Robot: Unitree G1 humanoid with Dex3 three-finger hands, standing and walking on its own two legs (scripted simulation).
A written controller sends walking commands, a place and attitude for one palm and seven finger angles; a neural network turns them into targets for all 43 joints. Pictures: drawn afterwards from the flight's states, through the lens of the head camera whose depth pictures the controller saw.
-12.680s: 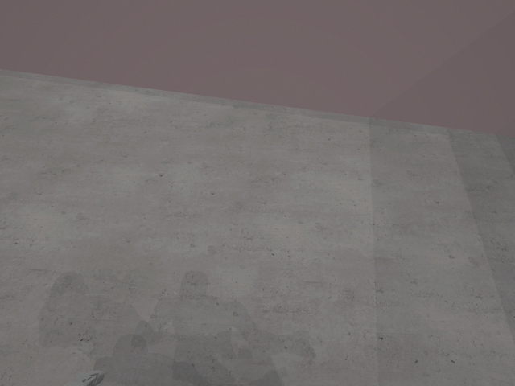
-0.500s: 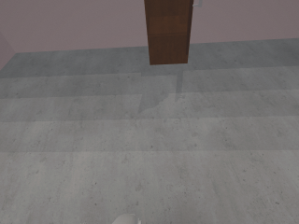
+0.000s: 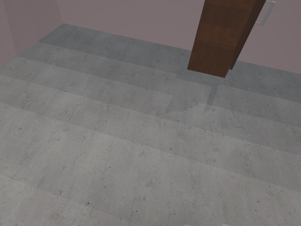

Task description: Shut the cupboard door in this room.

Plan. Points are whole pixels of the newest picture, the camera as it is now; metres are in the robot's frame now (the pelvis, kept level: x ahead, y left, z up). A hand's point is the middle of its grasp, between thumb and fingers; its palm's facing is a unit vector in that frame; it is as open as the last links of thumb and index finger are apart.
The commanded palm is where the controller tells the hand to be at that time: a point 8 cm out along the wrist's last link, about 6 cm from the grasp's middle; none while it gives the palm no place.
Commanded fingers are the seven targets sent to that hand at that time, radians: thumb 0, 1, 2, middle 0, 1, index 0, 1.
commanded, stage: stand and wait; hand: left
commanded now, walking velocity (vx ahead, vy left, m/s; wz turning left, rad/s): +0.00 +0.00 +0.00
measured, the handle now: (264, 13) +1.37 -0.61 +0.03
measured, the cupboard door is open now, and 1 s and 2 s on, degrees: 83 83 83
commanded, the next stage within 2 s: turn or walk to find it in 0.14 s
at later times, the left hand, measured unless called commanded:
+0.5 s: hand out of the picture +0.01 +0.16 -0.17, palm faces +0.10 -0.97 -0.22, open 7.3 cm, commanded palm none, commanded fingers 0.00 0.90 0.90 -0.20 -0.30 -0.20 -0.30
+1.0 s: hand out of the picture -0.02 +0.20 -0.19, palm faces +0.23 -0.95 -0.21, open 7.4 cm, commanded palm none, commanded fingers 0.00 0.90 0.90 -0.20 -0.30 -0.20 -0.30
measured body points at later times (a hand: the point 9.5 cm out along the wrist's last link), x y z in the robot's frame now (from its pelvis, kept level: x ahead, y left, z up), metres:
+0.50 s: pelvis -0.01 -0.02 +0.00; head +0.01 -0.03 +0.44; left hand +0.00 +0.22 -0.16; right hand +0.01 -0.27 -0.16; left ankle -0.03 +0.11 -0.73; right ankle +0.00 -0.13 -0.74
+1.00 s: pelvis -0.02 +0.01 -0.02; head +0.00 +0.03 +0.43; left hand -0.03 +0.26 -0.18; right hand +0.07 -0.23 -0.16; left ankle -0.03 +0.11 -0.74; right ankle -0.01 -0.13 -0.73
